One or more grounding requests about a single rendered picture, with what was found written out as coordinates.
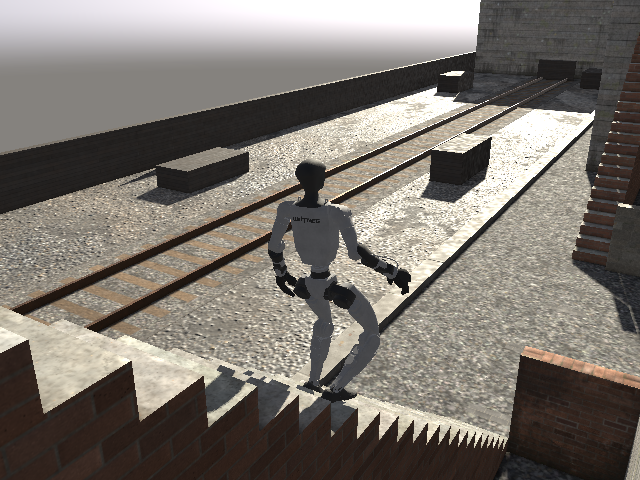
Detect stairs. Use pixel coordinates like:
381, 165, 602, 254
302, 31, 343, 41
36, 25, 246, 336
572, 32, 640, 266
0, 306, 509, 480

